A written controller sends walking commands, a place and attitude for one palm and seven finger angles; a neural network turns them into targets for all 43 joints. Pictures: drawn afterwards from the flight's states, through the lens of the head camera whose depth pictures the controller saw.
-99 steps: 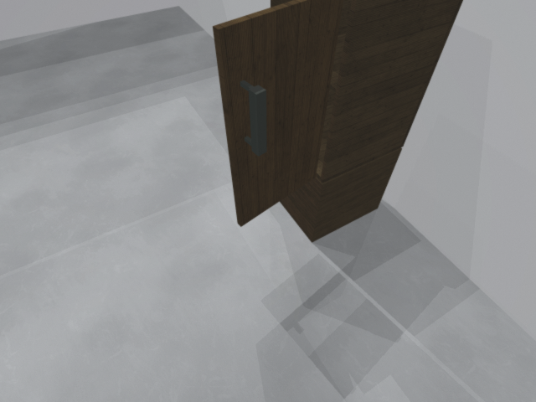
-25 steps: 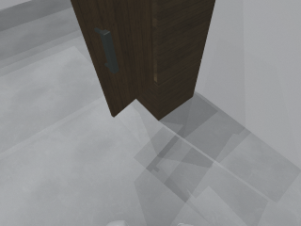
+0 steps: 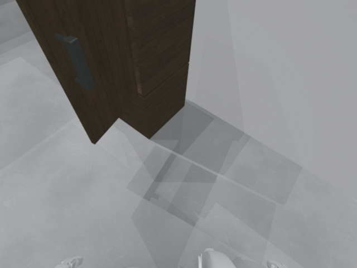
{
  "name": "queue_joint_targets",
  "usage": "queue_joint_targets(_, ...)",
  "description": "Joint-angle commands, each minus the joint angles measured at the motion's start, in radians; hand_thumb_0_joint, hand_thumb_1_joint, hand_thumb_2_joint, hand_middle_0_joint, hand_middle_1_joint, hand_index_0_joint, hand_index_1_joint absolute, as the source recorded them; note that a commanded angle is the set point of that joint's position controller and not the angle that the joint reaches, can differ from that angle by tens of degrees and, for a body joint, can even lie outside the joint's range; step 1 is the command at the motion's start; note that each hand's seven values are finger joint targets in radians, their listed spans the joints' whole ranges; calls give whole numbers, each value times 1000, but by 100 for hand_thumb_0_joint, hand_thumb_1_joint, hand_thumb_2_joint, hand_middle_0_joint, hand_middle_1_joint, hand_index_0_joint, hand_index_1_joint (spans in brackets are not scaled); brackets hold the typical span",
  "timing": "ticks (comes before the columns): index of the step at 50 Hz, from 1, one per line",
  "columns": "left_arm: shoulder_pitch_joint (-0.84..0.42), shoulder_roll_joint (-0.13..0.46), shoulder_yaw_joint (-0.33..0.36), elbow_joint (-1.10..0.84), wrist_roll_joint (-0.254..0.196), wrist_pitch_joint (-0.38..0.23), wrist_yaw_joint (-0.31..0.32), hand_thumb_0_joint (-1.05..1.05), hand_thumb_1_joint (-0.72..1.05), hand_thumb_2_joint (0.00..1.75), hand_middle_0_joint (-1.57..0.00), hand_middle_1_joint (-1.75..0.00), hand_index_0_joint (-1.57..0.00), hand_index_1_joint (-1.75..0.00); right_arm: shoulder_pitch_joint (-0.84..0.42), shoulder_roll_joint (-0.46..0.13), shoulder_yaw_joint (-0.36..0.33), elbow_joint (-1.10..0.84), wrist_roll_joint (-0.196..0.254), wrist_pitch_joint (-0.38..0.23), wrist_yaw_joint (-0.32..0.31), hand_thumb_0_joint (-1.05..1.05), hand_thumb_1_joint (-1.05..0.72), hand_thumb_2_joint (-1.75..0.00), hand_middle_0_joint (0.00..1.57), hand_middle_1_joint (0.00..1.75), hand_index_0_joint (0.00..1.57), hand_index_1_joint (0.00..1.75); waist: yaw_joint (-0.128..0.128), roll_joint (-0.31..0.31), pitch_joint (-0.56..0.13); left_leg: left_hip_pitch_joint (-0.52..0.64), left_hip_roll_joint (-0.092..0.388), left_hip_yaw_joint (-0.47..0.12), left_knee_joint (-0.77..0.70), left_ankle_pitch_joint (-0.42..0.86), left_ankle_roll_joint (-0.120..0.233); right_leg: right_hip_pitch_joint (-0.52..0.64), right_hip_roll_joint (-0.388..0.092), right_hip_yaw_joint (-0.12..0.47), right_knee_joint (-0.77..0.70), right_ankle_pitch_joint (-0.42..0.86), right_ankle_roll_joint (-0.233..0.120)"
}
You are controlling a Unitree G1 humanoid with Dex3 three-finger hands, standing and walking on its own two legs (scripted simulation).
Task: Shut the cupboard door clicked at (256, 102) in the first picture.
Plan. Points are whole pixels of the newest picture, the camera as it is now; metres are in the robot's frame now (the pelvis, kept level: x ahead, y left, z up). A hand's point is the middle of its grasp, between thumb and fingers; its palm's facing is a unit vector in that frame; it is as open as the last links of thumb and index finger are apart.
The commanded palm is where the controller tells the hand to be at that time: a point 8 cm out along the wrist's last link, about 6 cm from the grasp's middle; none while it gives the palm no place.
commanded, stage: walk around to get in front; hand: left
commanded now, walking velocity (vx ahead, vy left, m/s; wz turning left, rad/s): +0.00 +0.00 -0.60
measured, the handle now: (75, 63) +0.59 +0.36 +0.06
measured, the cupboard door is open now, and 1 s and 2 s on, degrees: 100 100 100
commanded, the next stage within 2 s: none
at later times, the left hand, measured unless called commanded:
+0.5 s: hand (124, 248) +0.17 +0.15 -0.17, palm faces -0.31 -0.93 -0.18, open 7.4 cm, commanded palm none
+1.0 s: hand (156, 239) +0.20 +0.07 -0.17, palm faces -0.58 -0.78 -0.23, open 7.4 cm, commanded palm none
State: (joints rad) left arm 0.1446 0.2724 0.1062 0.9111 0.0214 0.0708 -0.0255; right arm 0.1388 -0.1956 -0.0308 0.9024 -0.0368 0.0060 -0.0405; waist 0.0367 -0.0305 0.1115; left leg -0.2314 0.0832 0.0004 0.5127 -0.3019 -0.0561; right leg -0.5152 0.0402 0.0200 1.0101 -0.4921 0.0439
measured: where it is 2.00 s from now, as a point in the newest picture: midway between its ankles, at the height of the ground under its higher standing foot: outside the picture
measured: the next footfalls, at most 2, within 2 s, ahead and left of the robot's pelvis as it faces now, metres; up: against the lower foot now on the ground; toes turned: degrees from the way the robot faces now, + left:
right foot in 0.12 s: +0.05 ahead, -0.14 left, +0.00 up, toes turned -8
left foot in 0.40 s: +0.09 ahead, +0.11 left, +0.00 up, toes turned -14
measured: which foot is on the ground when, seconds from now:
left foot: down 0.00-0.12, up 0.14-0.38, down 0.40-0.68, up 0.70-1.00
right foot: up 0.00-0.10, down 0.12-0.38, up 0.40-0.66, down 0.68-1.00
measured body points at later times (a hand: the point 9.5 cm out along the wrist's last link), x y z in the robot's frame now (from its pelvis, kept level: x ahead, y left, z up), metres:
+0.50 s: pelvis +0.01 -0.01 +0.00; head +0.07 +0.00 +0.44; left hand +0.18 +0.20 -0.16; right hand -0.02 -0.27 -0.13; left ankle +0.05 +0.12 -0.74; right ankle -0.04 -0.13 -0.67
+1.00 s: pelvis +0.01 -0.04 +0.00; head +0.06 -0.07 +0.44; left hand +0.23 +0.11 -0.15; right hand -0.07 -0.31 -0.14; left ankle +0.09 +0.06 -0.73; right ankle -0.05 -0.13 -0.74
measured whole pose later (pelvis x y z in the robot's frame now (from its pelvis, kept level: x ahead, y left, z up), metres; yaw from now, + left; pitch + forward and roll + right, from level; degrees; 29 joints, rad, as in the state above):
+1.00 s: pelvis +0.01 -0.04 +0.00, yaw -38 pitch +2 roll +1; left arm 0.18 0.22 0.07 0.91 0.02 0.06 0.00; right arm 0.14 -0.23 -0.05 0.87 0.00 0.03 -0.02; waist 0.00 -0.02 0.09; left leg -0.33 0.03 0.04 0.62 -0.34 -0.06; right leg -0.31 0.06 0.12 0.57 -0.28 -0.02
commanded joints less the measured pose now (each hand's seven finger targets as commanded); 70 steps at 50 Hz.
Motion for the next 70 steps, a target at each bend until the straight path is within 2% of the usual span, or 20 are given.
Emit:
queue_joint_targets(1,-3,40,-3,-98,0,-33,-20,0,90,90,-20,-30,-20,-30,51,-235,-65,-62,-6,-7,-13,0,-90,-90,20,30,20,30,-45,257,-149,99,209,13,-39,586,138,118,-18,-113,-209,38,-3)
queue_joint_targets(4,91,79,10,-71,-3,-44,-20,0,90,90,-20,-30,-20,-30,34,-255,-74,-71,9,3,-2,0,-90,-90,20,30,20,30,6,186,-152,-44,177,61,108,400,73,369,-16,-126,-477,299,-34)
queue_joint_targets(6,208,279,46,-49,5,-60,12,0,90,90,-20,-30,-20,-30,-19,-130,-46,-148,30,11,11,0,-90,-90,20,30,20,30,68,-298,-190,-370,-32,110,584,-369,-24,529,-452,476,-662,874,-237)
queue_joint_targets(7,218,302,41,-53,0,-53,22,0,90,90,-20,-30,-20,-30,-21,-157,-40,-148,32,18,6,0,-90,-90,20,30,20,30,74,-208,-183,-363,1,-13,664,-389,-8,438,-458,490,-658,666,-317)
queue_joint_targets(17,-18,168,11,-97,2,-29,29,0,90,90,-20,-30,-20,-30,137,-122,-36,-44,34,5,8,0,-90,-90,20,30,20,30,-79,-109,-158,58,-62,50,28,-1,8,125,-184,335,-585,337,-164)
queue_joint_targets(19,-9,54,-13,-131,-18,-19,12,0,90,90,-20,-30,-20,-30,188,-283,-63,-41,7,-16,-5,0,-90,-90,20,30,20,30,-94,343,-137,190,312,-382,-287,-91,141,-135,38,100,-238,-27,-40)
queue_joint_targets(21,-63,100,0,-148,2,-29,-4,0,90,90,-20,-30,-20,-30,152,-297,-60,-67,-2,-27,-9,0,-90,-90,20,30,20,30,-77,190,-117,8,433,-458,-292,59,275,-75,-31,54,108,-81,-17)
queue_joint_targets(25,-34,34,-9,-105,-3,-21,-21,0,90,90,-20,-30,-20,-30,102,-216,-40,-59,-3,-25,-11,0,-90,-90,20,30,20,30,-38,264,-132,91,220,-15,-145,489,161,-26,-58,-48,45,17,10)
queue_joint_targets(29,-90,19,-20,-113,-6,-35,-22,0,90,90,-20,-30,-20,-30,203,-243,-58,-21,0,-18,-3,0,-90,-90,20,30,20,30,-92,283,-178,182,245,45,-68,667,149,93,-32,-125,-213,18,-11)
queue_joint_targets(32,-4,54,-12,-87,-6,-44,-15,0,90,90,-20,-30,-20,-30,166,-251,-67,-31,10,-9,6,0,-90,-90,20,30,20,30,-40,234,-167,71,233,95,46,547,81,321,-26,-134,-517,250,-40)
queue_joint_targets(34,159,250,33,-33,9,-58,14,0,90,90,-20,-30,-20,-30,71,-128,-41,-110,30,-2,15,0,-90,-90,20,30,20,30,44,-299,-191,-377,16,210,443,-299,-36,632,-430,363,-651,901,-199)
queue_joint_targets(35,195,267,28,-26,-8,-54,24,0,90,90,-20,-30,-20,-30,55,-162,-35,-116,31,13,3,0,-90,-90,20,30,20,30,71,-249,-193,-371,23,54,574,-367,-24,541,-465,367,-639,929,-279)
queue_joint_targets(48,-24,150,16,-89,-1,-37,32,0,90,90,-20,-30,-20,-30,116,-123,-42,-52,34,7,5,0,-90,-90,20,30,20,30,-75,-110,-157,31,-54,46,23,25,-3,201,-192,322,-572,487,-164)
queue_joint_targets(50,5,46,-5,-115,-18,-29,18,0,90,90,-20,-30,-20,-30,172,-276,-64,-47,10,-15,-5,0,-90,-90,20,30,20,30,-89,297,-176,224,301,-336,-234,81,132,-66,26,114,-269,61,-44)
queue_joint_targets(51,-19,68,-7,-138,-10,-39,11,0,90,90,-20,-30,-20,-30,186,-308,-68,-66,7,-13,-10,0,-90,-90,20,30,20,30,-96,305,-172,152,452,-429,-255,178,236,-62,0,28,-34,-139,-18)
queue_joint_targets(56,-35,28,-5,-108,-3,-28,-18,0,90,90,-20,-30,-20,-30,74,-225,-48,-84,-5,-16,-11,0,-90,-90,20,30,20,30,-44,267,-143,107,250,-12,-108,599,172,10,-65,-57,0,-44,8)
queue_joint_targets(62,56,68,-3,-78,-3,-41,-18,0,90,90,-20,-30,-20,-30,86,-258,-69,-73,10,3,6,0,-90,-90,20,30,20,30,-16,199,-167,-8,215,93,74,367,72,355,-33,-128,-516,271,-36)
queue_joint_targets(64,166,259,35,-47,6,-52,11,0,90,90,-20,-30,-20,-30,-1,-141,-44,-147,29,11,14,0,-90,-90,20,30,20,30,57,-305,-156,-371,-5,156,487,-370,-30,513,-441,417,-696,708,-226)
queue_joint_targets(65,176,280,30,-52,-2,-44,17,0,90,90,-20,-30,-20,-30,4,-162,-38,-150,32,21,12,0,-90,-90,20,30,20,30,68,-226,-160,-344,15,35,579,-366,-12,410,-458,418,-697,523,-289)
queue_joint_targets(70,25,157,10,-81,4,-51,36,0,90,90,-20,-30,-20,-30,2,-134,-43,-89,27,21,16,0,-90,-90,20,30,20,30,-21,-127,-150,-274,-1,20,502,-158,-26,341,-273,270,-636,613,-235)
